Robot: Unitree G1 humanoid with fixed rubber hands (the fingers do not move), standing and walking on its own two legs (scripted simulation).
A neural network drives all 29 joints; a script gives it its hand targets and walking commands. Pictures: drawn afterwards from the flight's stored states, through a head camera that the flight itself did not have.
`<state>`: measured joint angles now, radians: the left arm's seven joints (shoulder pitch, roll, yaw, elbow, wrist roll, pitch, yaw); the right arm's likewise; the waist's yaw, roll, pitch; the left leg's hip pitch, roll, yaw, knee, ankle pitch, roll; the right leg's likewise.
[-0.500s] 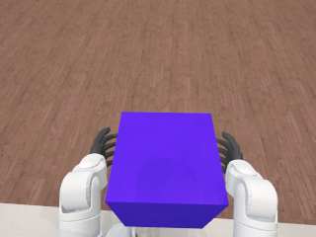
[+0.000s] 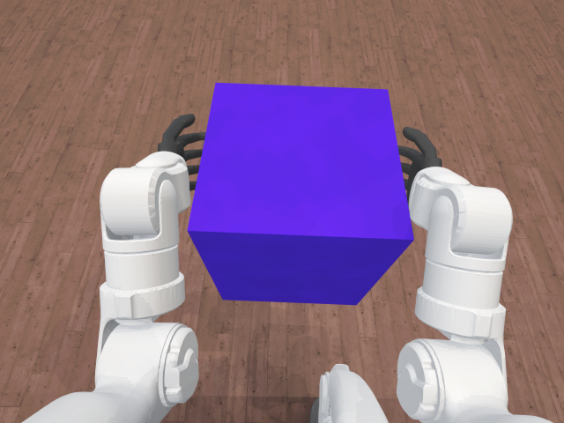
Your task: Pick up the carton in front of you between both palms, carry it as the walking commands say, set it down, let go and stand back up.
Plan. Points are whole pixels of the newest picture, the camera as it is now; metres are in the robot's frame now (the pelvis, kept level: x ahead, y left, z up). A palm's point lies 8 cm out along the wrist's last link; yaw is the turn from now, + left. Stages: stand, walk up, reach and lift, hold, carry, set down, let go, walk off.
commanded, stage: carry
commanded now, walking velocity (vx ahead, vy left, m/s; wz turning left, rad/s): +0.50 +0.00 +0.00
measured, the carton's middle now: (294, 207) +0.38 -0.01 +0.08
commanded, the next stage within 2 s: none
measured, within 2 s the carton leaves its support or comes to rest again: neither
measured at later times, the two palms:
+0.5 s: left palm (207, 32) +0.71 +0.15 +0.15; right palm (370, 39) +0.73 -0.15 +0.14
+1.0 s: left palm out of the picture +1.04 +0.11 +0.20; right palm out of the picture +1.04 -0.19 +0.20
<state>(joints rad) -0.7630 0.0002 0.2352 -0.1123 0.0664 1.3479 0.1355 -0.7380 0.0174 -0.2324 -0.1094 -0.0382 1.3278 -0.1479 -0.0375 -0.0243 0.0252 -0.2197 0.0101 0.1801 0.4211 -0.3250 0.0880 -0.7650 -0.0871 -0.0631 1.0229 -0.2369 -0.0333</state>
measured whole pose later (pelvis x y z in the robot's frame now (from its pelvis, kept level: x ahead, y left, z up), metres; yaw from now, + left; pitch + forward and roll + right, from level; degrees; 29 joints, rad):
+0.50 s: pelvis +0.33 -0.02 +0.01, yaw +0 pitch +7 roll +1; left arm -0.74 -0.08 0.30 -0.30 0.03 1.28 0.14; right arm -0.74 0.08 -0.29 -0.31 -0.08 1.30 -0.12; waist 0.07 0.00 0.15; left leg -0.71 0.00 0.08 0.74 -0.27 0.05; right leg -0.21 -0.01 -0.10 0.50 -0.49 -0.04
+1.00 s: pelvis +0.66 -0.04 +0.03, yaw +0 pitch +4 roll -2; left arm -0.83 -0.03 0.27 0.05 0.12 1.31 0.12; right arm -0.83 -0.04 -0.27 0.08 -0.03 1.31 -0.13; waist 0.01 0.03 -0.01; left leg -0.27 0.03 0.02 0.95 -0.53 0.02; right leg -0.57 0.03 -0.14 0.69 -0.28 -0.08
